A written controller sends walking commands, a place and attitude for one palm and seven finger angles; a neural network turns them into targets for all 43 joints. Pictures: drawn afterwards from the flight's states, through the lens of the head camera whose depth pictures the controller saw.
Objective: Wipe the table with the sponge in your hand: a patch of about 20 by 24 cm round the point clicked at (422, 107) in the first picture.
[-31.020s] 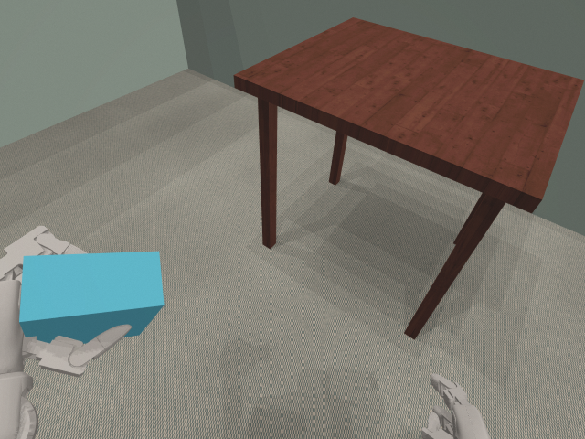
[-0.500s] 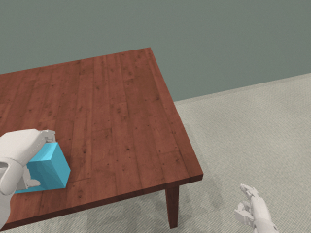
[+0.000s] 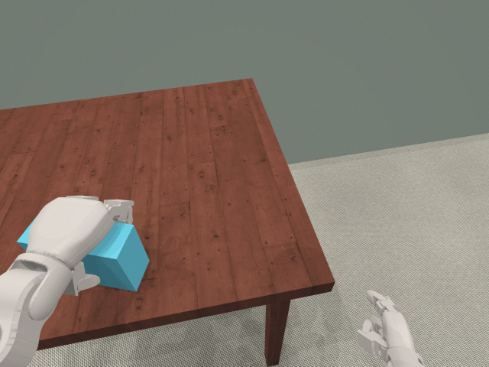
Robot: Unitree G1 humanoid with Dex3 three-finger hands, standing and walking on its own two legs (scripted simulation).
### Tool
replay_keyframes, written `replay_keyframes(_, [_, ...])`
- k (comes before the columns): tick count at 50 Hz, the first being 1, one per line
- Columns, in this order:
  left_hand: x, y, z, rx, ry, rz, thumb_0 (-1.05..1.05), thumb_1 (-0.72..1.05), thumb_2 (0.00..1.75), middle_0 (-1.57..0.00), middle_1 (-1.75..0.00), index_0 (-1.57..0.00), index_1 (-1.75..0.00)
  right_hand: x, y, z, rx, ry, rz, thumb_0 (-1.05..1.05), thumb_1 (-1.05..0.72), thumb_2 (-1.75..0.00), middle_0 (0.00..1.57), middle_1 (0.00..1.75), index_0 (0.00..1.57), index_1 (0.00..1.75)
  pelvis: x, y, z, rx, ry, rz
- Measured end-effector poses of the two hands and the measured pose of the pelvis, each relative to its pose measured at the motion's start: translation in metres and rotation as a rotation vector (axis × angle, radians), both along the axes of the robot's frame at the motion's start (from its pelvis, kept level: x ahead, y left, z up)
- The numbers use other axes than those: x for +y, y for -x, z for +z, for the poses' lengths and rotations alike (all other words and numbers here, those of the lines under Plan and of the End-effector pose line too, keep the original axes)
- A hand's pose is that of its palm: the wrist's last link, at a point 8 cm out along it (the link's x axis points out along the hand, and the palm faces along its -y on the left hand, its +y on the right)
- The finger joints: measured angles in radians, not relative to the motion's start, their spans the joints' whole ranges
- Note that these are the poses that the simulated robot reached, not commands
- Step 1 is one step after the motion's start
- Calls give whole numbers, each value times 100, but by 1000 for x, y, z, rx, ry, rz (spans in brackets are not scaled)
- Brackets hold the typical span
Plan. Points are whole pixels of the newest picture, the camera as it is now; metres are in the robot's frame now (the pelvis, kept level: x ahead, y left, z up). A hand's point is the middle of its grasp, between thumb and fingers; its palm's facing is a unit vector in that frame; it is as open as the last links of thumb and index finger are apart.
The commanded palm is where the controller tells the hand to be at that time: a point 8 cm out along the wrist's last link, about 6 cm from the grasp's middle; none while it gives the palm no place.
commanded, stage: move the sponge above the wiping area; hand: left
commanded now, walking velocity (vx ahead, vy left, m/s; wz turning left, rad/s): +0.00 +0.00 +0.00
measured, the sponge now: (94, 257) +0.22 +0.29 +0.08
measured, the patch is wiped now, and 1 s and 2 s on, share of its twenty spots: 0.00 0.10 0.10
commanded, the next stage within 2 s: none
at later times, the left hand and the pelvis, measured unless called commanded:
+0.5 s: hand (56, 206) +0.24 +0.31 +0.17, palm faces +0.16 +0.09 -0.98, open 9.3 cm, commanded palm +0.19 +0.33 +0.20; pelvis +0.00 +0.00 +0.00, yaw +1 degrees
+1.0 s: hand (21, 201) +0.23 +0.36 +0.18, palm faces +0.19 +0.05 -0.98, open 9.3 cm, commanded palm +0.19 +0.34 +0.20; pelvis +0.00 -0.01 +0.00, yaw +0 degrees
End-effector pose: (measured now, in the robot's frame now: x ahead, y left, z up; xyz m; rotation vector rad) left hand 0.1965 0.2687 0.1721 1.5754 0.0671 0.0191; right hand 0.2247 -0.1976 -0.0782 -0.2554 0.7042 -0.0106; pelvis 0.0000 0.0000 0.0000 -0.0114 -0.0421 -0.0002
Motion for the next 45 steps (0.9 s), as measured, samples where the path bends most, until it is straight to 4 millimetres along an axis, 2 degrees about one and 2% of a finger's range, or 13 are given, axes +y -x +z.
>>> replay_keyframes(3, [15,-6,35,-180,-54,39,0,-46,106,-81,-140,-82,-141,7,0,-1,31,-32,5,2,-90,-90,20,30,20,30,-1,1,0,-9,4,-14])
replay_keyframes(7, [64,-9,69,-293,-42,286,0,-46,106,-81,-140,-82,-141,8,0,-5,68,-76,-3,2,-90,-90,20,30,20,30,-1,4,1,-3,3,-26])
replay_keyframes(9, [88,-4,69,-255,-23,426,0,-46,106,-81,-141,-81,-141,5,2,-6,75,-85,-9,2,-90,-90,20,30,20,30,0,5,2,9,1,-20])
replay_keyframes(12, [106,6,40,-99,33,572,0,-46,106,-80,-141,-81,-142,-2,2,-9,68,-82,-18,2,-90,-90,20,30,20,30,2,7,2,24,1,-4])
replay_keyframes(14, [98,11,6,43,78,576,0,-46,106,-80,-141,-81,-142,-7,2,-10,56,-63,-18,2,-90,-90,20,30,20,30,4,8,1,31,2,10])
replay_keyframes(17, [63,11,-31,164,112,439,0,-45,106,-80,-142,-81,-142,-9,2,-10,37,-12,-3,2,-90,-90,20,30,20,30,5,8,1,30,0,20])
replay_keyframes(22, [25,1,17,-67,-50,134,-1,-44,105,-80,-142,-80,-142,-4,2,-4,28,42,24,2,-90,-90,20,30,20,30,0,2,0,-2,-1,18])
replay_keyframes(27, [55,-15,60,-238,-34,264,0,-45,105,-81,-142,-81,-142,0,0,-4,42,-43,-3,2,-90,-90,20,30,20,30,-4,1,1,-7,1,-2])
replay_keyframes(30, [81,-16,56,-173,0,432,0,-45,106,-81,-142,-81,-142,-3,0,-5,48,-74,-11,2,-90,-90,20,30,20,30,-5,1,2,11,-2,-9])
replay_keyframes(33, [89,-7,29,-4,15,523,0,-45,106,-81,-142,-81,-142,-11,0,-7,50,-77,-14,2,-90,-90,20,30,20,30,-4,2,2,26,-3,-4])
replay_keyframes(38, [51,11,-21,217,57,343,0,-45,106,-82,-142,-82,-142,-20,1,-9,47,-4,-2,2,-90,-90,20,30,20,30,-3,1,0,25,-2,13])
replay_keyframes(42, [22,15,1,55,-14,111,0,-45,106,-82,-142,-82,-142,-19,2,-6,46,53,10,2,-90,-90,20,30,20,30,-7,-3,0,2,2,14])
replay_keyframes(45, [29,9,30,-124,-72,109,0,-45,106,-82,-142,-82,-142,-15,2,-7,59,30,1,2,-90,-90,20,30,20,30,-10,-3,0,-6,7,12])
